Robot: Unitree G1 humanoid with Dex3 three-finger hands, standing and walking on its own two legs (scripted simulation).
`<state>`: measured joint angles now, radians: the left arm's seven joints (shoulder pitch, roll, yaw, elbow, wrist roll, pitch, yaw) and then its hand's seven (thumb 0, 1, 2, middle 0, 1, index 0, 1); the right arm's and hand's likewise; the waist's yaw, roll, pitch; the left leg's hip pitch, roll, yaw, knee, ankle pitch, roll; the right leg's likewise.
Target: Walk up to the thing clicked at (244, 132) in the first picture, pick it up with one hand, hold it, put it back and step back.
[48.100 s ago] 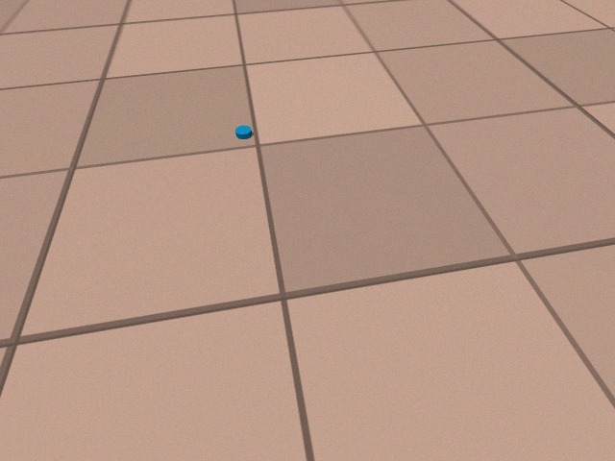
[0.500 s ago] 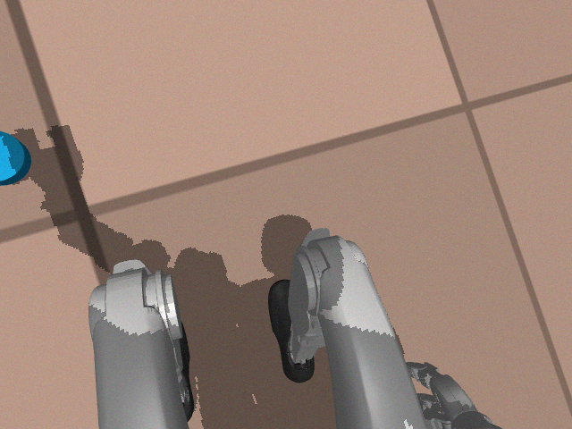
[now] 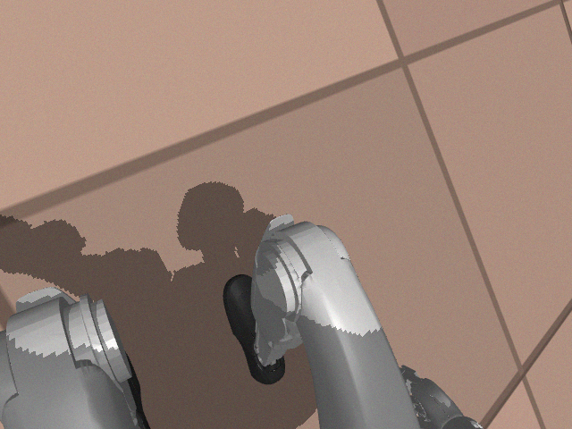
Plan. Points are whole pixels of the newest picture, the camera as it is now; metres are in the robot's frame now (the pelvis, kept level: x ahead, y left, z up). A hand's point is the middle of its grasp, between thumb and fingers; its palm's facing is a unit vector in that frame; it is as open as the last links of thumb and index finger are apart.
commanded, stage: rest palm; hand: left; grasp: from above
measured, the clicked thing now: out of the picture +0.47 +0.42 -0.31
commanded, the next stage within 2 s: withdraw in 0.32 s
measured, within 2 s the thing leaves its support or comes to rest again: neither
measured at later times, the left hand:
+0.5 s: hand out of the picture +0.47 +0.44 -0.11, palm faces -0.34 -0.08 -0.94, open 9.3 cm
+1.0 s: hand out of the picture +0.46 +0.42 -0.09, palm faces -0.35 -0.10 -0.93, open 7.4 cm
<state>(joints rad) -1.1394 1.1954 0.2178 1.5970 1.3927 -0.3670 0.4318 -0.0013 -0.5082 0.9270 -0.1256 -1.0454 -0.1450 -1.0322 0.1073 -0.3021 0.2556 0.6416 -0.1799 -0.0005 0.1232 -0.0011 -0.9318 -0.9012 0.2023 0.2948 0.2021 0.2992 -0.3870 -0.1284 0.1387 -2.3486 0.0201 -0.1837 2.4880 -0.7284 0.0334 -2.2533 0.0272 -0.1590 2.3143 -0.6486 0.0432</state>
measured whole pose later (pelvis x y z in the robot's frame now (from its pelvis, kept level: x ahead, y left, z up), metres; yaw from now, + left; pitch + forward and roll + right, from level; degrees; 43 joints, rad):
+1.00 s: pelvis -0.01 +0.00 +0.02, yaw +3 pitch +32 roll -12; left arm -1.08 1.11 0.20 1.33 1.28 -0.41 0.19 0.00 0.88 0.89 -0.22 -0.30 -0.22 -0.30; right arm 0.12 -0.31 0.19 0.62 -0.14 0.11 0.09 0.00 -0.91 -0.90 0.20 0.30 0.20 0.30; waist -0.28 -0.05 0.05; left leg -2.31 0.01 -0.15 2.40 -0.67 0.04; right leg -2.22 0.01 -0.13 2.25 -0.61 0.04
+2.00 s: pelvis +0.03 -0.01 +0.30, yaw +12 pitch +23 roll -4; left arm 0.04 0.36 0.10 0.28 0.07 0.29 0.05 0.01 0.90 0.89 -0.21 -0.30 -0.21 -0.30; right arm 0.15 -0.22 0.04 0.55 0.04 -0.08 -0.07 0.01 -0.91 -0.90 0.20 0.30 0.20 0.30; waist -0.08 0.03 -0.17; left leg -1.26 0.02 -0.07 1.44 -0.57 0.00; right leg -1.22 0.00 -0.07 1.36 -0.54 0.00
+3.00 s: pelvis +0.08 +0.00 +0.40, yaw +14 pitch +10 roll -3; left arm 0.49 0.22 0.03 -0.10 -0.06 0.44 0.02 0.01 0.90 0.90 -0.20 -0.30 -0.20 -0.30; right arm 0.30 -0.22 0.04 0.54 0.01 -0.24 -0.19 0.01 -0.90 -0.90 0.20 0.30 0.20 0.30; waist -0.04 0.05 -0.15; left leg -0.67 0.02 -0.05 0.99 -0.48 0.00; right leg -0.63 0.01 -0.06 0.92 -0.45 0.00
